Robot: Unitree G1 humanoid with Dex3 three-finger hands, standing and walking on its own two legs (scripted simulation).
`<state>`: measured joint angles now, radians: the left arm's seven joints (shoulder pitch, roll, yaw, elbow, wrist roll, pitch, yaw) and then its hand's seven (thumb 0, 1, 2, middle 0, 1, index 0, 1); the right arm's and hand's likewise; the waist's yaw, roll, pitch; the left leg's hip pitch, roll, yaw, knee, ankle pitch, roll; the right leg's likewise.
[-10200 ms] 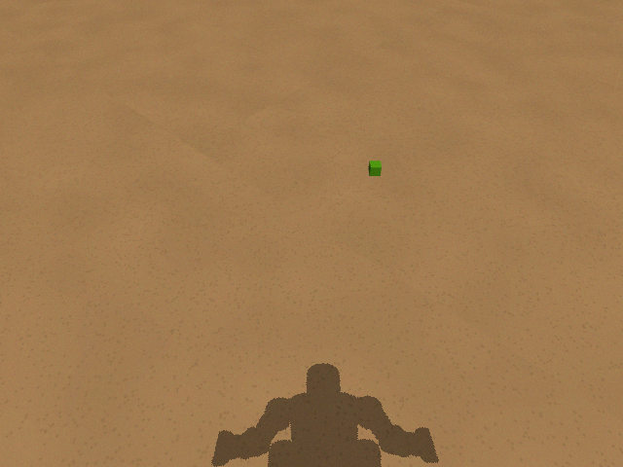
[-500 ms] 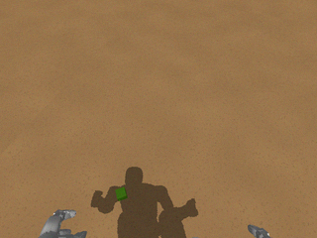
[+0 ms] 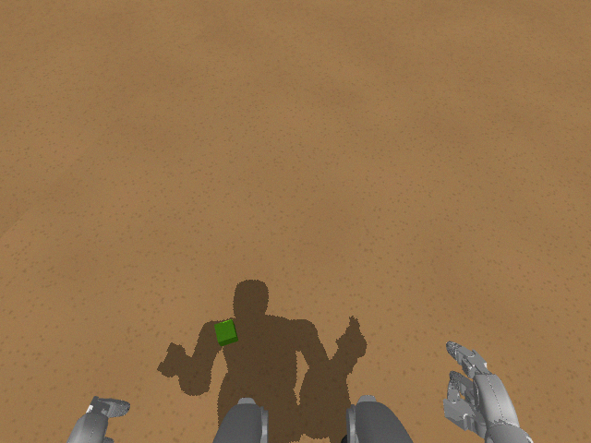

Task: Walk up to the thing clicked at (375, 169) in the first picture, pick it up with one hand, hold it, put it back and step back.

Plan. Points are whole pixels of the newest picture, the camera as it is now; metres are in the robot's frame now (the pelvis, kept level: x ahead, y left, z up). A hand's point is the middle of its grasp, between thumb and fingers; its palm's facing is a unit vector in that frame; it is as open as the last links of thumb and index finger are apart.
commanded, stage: rise first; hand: left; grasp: from above
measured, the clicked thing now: (226, 332) +0.43 +0.22 -0.65
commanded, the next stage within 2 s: none
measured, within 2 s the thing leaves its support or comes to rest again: neither
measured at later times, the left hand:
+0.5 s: hand (161, 388) +0.24 +0.29 -0.34, palm faces -0.40 -0.36 -0.84, open 13.8 cm
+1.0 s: hand (181, 361) +0.31 +0.29 -0.46, palm faces -0.43 -0.09 -0.90, open 13.8 cm
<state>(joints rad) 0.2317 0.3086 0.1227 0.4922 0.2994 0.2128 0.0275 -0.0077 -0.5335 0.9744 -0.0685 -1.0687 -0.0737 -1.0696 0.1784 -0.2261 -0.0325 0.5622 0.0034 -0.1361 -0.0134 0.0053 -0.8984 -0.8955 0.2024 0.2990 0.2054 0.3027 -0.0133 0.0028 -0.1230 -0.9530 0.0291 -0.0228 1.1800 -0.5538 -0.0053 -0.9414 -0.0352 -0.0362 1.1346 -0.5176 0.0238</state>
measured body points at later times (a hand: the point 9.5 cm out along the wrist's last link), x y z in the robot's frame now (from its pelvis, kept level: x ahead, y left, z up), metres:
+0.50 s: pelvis -0.06 -0.01 -0.20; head +0.14 -0.01 +0.21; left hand +0.26 +0.30 -0.29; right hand +0.12 -0.28 -0.33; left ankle +0.00 +0.12 -0.65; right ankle +0.01 -0.14 -0.65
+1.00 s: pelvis -0.09 +0.00 -0.29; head +0.12 +0.04 +0.10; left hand +0.33 +0.29 -0.41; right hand -0.01 -0.28 -0.41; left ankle +0.00 +0.12 -0.65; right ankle +0.01 -0.14 -0.65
